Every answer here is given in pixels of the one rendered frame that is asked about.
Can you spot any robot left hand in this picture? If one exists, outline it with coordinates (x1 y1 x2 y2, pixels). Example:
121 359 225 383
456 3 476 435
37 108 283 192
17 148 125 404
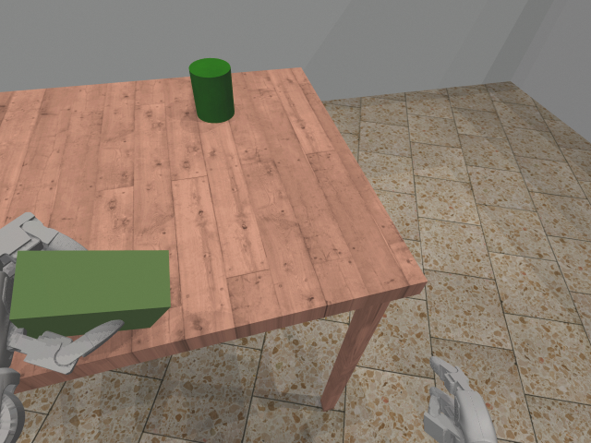
0 212 125 375

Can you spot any left robot forearm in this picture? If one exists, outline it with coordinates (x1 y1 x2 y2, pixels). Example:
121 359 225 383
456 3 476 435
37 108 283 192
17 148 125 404
0 367 25 443

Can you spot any sponge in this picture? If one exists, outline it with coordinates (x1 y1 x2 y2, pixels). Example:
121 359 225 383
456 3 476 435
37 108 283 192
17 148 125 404
9 250 171 339

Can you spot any robot right hand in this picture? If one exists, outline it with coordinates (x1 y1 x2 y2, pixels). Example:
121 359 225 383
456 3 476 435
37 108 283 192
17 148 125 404
424 356 498 443

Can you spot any table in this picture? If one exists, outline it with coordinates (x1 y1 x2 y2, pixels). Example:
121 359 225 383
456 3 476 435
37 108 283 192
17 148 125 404
0 67 428 412

